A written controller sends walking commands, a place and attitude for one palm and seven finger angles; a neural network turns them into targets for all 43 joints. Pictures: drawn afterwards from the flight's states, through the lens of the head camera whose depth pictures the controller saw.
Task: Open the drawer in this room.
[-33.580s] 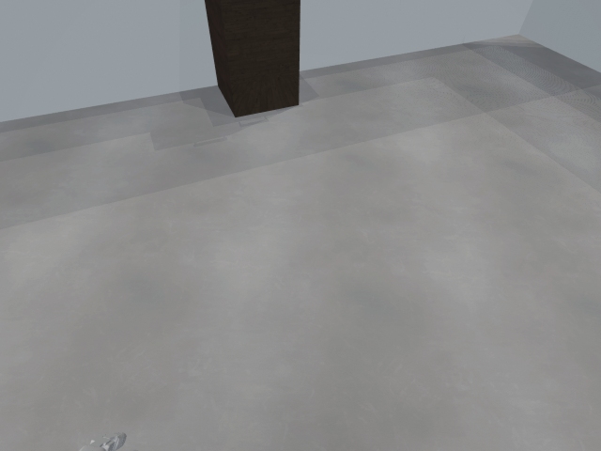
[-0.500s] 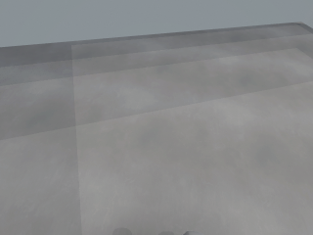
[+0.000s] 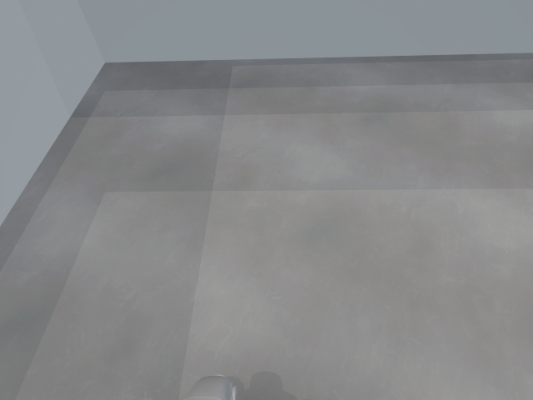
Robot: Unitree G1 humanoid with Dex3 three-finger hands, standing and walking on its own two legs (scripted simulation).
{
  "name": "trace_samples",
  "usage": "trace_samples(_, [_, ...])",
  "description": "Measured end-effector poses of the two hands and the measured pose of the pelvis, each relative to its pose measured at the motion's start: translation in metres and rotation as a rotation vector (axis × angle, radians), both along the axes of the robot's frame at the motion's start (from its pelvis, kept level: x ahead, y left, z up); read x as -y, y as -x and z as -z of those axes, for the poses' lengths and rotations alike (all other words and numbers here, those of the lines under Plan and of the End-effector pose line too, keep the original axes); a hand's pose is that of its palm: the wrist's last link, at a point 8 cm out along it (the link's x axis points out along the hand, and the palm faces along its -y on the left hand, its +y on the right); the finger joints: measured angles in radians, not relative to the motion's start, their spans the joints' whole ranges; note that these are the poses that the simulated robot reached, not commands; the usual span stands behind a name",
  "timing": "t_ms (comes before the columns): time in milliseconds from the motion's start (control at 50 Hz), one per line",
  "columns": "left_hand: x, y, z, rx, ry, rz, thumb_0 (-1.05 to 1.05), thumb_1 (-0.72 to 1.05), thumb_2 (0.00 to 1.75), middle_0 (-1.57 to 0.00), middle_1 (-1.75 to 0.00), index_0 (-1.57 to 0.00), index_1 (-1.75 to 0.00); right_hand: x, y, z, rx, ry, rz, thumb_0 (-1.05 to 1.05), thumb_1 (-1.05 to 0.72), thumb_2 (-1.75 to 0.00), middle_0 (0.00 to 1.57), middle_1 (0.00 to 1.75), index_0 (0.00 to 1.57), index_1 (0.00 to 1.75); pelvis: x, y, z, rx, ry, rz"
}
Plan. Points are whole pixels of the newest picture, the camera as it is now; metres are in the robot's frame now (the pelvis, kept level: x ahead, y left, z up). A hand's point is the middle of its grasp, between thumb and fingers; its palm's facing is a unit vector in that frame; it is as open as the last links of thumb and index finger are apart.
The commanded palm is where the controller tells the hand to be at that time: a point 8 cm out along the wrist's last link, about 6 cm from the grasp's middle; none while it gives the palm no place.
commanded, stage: turn to face it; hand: left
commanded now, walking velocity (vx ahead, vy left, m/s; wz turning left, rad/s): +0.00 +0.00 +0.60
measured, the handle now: out of the picture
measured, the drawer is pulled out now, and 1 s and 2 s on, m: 0.00 0.00 0.00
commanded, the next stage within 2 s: none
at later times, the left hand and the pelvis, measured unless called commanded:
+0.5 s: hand out of the picture +0.02 +0.29 -0.17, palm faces +0.32 -0.91 -0.25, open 7.4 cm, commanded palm none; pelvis +0.00 +0.05 +0.00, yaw +17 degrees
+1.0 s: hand out of the picture -0.03 +0.20 -0.15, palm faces +0.56 -0.78 -0.27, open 7.4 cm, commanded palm none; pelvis +0.01 -0.01 +0.00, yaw +36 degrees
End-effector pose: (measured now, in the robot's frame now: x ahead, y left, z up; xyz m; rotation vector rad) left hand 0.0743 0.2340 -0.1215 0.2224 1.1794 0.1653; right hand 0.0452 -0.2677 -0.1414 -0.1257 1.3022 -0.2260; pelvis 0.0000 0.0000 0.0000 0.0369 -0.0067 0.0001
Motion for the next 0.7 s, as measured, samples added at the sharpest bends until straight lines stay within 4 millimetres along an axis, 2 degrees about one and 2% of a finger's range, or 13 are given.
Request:
trace_samples(100, [-0.023, 0.052, 0.014, -0.083, 0.015, -0.109, 0.01, 0.91, 0.90, -0.20, -0.30, -0.20, -0.30, -0.015, -0.057, -0.009, 0.056, 0.039, -0.140, 0.00, -0.91, -0.90, 0.20, 0.30, 0.19, 0.30, -0.012, 0.004, 0.004, -0.011, 0.009, -0.068])
trace_samples(200, [-0.060, 0.103, 0.040, -0.166, 0.035, -0.223, 0.01, 0.91, 0.90, -0.20, -0.30, -0.20, -0.30, -0.054, -0.113, -0.016, 0.152, 0.081, -0.284, 0.00, -0.91, -0.90, 0.20, 0.30, 0.19, 0.30, -0.037, 0.005, 0.019, -0.024, 0.035, -0.142])
trace_samples(240, [-0.072, 0.116, 0.044, -0.199, 0.033, -0.258, 0.01, 0.91, 0.90, -0.20, -0.30, -0.20, -0.30, -0.070, -0.125, -0.022, 0.183, 0.083, -0.324, 0.00, -0.91, -0.90, 0.20, 0.30, 0.20, 0.30, -0.043, 0.006, 0.018, -0.019, 0.036, -0.159])
trace_samples(280, [-0.081, 0.120, 0.041, -0.213, 0.029, -0.280, 0.01, 0.91, 0.90, -0.20, -0.30, -0.20, -0.30, -0.083, -0.129, -0.029, 0.195, 0.084, -0.350, 0.00, -0.91, -0.90, 0.20, 0.30, 0.20, 0.30, -0.047, 0.006, 0.013, -0.016, 0.054, -0.175])
trace_samples(380, [-0.095, 0.107, 0.027, -0.133, 0.030, -0.313, 0.01, 0.91, 0.90, -0.20, -0.30, -0.20, -0.30, -0.103, -0.123, -0.036, 0.166, 0.073, -0.388, 0.00, -0.91, -0.90, 0.20, 0.30, 0.20, 0.30, -0.054, 0.006, 0.001, -0.013, 0.080, -0.233])
trace_samples(480, [-0.098, 0.083, 0.017, -0.036, 0.015, -0.326, 0.01, 0.91, 0.90, -0.20, -0.30, -0.20, -0.30, -0.108, -0.109, -0.029, 0.121, 0.042, -0.398, 0.00, -0.91, -0.90, 0.21, 0.30, 0.20, 0.30, -0.053, 0.004, -0.002, -0.013, 0.070, -0.280])
trace_samples(580, [-0.090, 0.057, 0.008, 0.035, -0.002, -0.334, 0.01, 0.91, 0.90, -0.20, -0.30, -0.20, -0.30, -0.096, -0.093, -0.016, 0.056, 0.015, -0.398, 0.00, -0.90, -0.90, 0.21, 0.30, 0.20, 0.30, -0.042, 0.001, 0.000, -0.020, 0.055, -0.335])
trace_samples(700, [-0.064, 0.035, -0.003, 0.120, -0.041, -0.348, 0.01, 0.91, 0.90, -0.20, -0.30, -0.20, -0.30, -0.064, -0.084, 0.010, -0.028, -0.011, -0.406, 0.00, -0.90, -0.90, 0.21, 0.30, 0.20, 0.30, -0.016, -0.007, 0.010, -0.034, 0.029, -0.413])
